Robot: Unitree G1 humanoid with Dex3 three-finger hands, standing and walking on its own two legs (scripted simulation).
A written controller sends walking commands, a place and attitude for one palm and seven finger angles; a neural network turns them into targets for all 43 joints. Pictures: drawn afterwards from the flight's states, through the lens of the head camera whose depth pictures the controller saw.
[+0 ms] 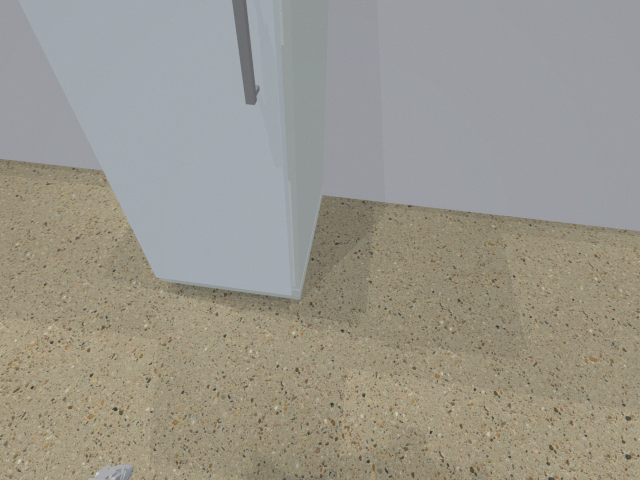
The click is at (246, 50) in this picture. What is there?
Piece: fridge door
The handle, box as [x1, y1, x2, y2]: [232, 0, 259, 104]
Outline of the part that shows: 232,0 245,101 246,103 254,104 256,101 256,94 259,88 258,85 254,84 245,0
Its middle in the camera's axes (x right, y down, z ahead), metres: -0.14 -0.38 +0.69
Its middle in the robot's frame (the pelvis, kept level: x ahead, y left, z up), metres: +0.79 +0.19 +0.21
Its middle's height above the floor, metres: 0.98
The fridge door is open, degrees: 0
